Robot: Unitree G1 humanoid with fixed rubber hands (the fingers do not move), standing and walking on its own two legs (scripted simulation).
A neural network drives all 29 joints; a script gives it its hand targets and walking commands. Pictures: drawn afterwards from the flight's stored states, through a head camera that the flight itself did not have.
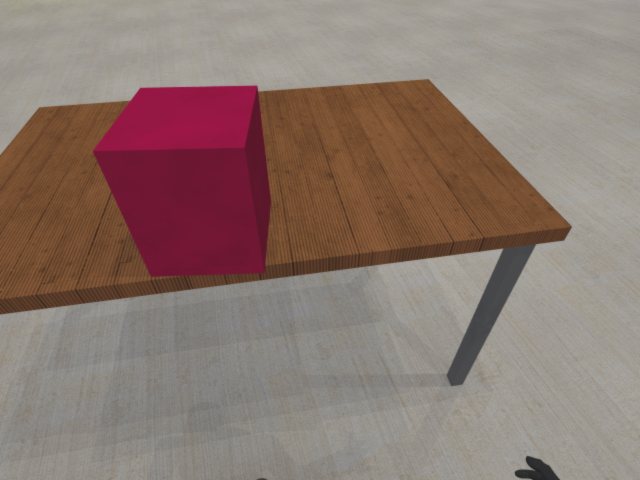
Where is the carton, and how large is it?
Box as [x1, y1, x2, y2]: [93, 86, 270, 276]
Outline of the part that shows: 256,86 140,88 93,150 151,276 251,273 264,271 270,197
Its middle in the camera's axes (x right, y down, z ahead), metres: -0.21 -0.11 +0.68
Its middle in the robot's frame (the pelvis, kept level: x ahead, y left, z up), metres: +0.59 +0.21 +0.09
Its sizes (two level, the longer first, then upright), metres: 0.210 0.200 0.250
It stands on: a table, 0.72 m high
